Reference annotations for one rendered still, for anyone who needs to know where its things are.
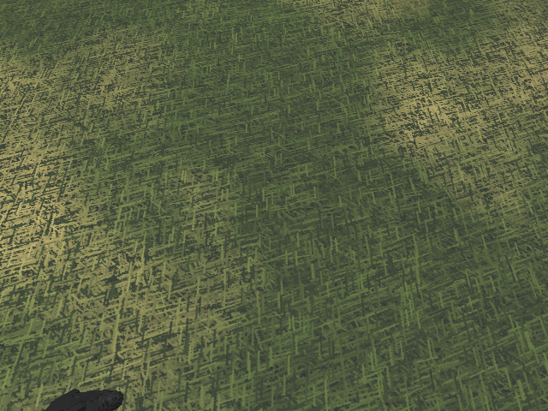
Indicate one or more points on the left robot hand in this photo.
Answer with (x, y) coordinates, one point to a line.
(93, 400)

